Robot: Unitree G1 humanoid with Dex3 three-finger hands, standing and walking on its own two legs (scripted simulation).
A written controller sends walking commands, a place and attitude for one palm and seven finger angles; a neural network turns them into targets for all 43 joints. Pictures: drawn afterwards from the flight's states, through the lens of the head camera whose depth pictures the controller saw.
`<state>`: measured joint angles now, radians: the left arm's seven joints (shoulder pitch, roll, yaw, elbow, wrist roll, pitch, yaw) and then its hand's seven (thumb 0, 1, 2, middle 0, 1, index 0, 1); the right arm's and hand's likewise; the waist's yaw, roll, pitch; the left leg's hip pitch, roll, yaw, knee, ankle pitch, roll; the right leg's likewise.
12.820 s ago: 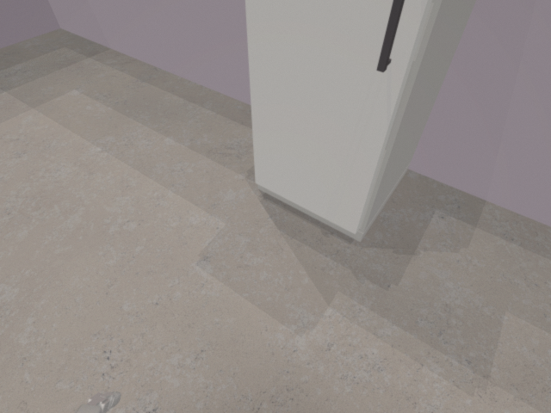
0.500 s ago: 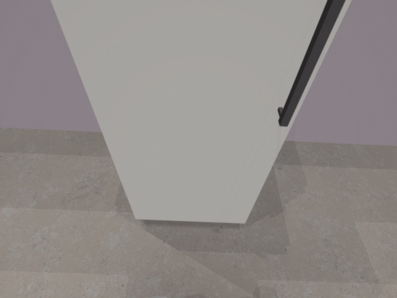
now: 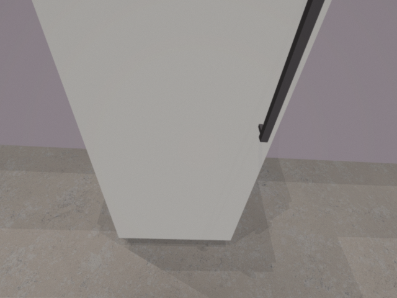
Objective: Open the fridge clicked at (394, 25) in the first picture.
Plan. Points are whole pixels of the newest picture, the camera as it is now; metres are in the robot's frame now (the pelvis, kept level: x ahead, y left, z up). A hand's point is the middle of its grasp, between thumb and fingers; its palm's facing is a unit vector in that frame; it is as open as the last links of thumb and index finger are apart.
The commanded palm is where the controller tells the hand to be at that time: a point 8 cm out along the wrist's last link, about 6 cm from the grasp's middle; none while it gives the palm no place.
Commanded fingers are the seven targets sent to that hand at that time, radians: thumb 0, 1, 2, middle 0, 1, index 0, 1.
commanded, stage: come to a stop and stand still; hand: right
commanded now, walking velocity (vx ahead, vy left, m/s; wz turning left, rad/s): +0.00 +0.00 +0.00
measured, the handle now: (282, 79) +0.51 -0.14 +0.22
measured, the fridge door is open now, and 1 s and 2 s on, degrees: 0 0 0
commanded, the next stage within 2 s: look again from close up in 0.76 s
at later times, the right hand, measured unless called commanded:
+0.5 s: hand out of the picture +0.04 -0.17 -0.17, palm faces +0.01 +0.98 -0.22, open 7.3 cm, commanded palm none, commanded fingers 0.00 -0.90 -0.90 0.20 0.30 0.20 0.30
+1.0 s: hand out of the picture +0.04 -0.15 -0.17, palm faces +0.02 +0.98 -0.21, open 7.3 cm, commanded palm none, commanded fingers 0.00 -0.90 -0.90 0.20 0.30 0.20 0.30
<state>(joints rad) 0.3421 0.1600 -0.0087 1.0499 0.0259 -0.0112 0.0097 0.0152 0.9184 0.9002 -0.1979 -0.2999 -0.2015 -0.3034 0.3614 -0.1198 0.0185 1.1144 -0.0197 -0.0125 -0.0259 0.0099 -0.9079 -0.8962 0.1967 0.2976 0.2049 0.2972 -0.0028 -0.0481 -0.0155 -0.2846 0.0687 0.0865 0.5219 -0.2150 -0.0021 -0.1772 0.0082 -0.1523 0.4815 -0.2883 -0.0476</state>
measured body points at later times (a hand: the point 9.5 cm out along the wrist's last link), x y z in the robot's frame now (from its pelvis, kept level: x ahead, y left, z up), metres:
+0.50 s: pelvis +0.03 +0.01 +0.00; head +0.05 +0.02 +0.45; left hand +0.02 +0.22 -0.16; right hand +0.04 -0.22 -0.15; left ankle +0.04 +0.12 -0.74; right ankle -0.01 -0.08 -0.74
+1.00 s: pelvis +0.03 +0.02 +0.01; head +0.05 +0.04 +0.46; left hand +0.03 +0.24 -0.16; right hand +0.04 -0.20 -0.15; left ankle +0.04 +0.12 -0.74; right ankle -0.01 -0.08 -0.74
